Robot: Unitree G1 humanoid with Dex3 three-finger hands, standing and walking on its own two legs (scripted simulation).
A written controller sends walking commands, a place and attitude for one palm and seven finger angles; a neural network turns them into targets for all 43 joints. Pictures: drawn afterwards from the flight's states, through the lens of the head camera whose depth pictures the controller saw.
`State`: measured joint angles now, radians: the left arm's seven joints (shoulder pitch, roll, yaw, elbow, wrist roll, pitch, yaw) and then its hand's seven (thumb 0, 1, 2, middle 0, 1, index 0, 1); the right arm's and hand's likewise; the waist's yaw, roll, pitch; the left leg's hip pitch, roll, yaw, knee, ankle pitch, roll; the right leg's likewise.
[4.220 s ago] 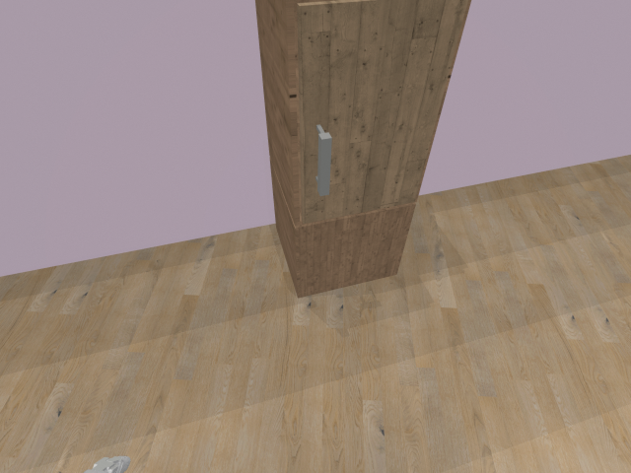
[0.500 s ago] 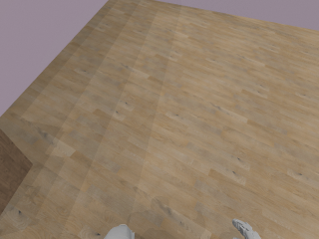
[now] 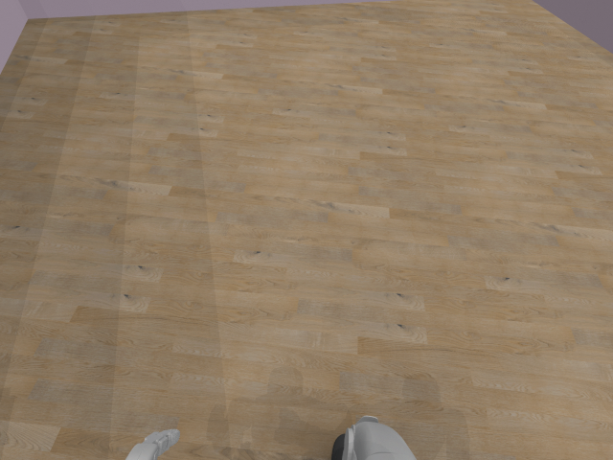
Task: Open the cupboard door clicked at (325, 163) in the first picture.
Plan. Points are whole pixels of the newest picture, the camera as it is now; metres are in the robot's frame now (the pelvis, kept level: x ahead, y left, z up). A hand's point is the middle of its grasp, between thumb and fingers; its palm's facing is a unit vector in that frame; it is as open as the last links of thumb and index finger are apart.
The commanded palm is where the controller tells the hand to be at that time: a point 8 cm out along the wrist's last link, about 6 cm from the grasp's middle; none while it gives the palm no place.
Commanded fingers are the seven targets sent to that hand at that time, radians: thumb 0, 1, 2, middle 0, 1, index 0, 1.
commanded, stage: walk to a spot facing it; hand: left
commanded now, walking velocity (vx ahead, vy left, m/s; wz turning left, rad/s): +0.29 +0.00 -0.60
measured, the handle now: out of the picture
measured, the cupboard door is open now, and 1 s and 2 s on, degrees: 0 0 0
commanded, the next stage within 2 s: turn to face it in 0.18 s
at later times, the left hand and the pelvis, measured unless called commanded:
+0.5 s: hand (194, 381) +0.26 +0.18 -0.17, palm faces -0.07 -0.97 -0.21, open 7.4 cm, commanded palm none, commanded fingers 0.00 0.90 0.90 -0.20 -0.30 -0.20 -0.30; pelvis +0.20 -0.01 +0.00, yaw -9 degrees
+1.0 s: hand (189, 346) +0.32 +0.19 -0.15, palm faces +0.12 -0.96 -0.26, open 7.4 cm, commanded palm none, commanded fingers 0.00 0.90 0.90 -0.20 -0.30 -0.20 -0.30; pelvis +0.21 -0.02 +0.00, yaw +5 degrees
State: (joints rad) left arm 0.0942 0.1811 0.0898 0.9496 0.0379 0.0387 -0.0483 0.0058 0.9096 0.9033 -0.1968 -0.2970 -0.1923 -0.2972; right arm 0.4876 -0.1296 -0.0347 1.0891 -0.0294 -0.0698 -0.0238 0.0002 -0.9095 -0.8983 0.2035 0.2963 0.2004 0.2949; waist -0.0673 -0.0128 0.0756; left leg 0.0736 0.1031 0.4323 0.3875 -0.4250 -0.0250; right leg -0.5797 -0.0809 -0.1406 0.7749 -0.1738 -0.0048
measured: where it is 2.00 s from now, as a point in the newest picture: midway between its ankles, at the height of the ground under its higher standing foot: outside the picture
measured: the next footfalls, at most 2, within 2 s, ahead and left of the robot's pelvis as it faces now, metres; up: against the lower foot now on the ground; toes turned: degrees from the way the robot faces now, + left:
right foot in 0.08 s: +0.19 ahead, -0.10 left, +0.00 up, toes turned -12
left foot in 0.52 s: +0.33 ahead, +0.10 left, +0.00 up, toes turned -1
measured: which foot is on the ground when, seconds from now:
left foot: down 0.00-0.10, up 0.12-0.50, down 0.52-1.00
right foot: up 0.00-0.06, down 0.08-0.56, up 0.58-1.00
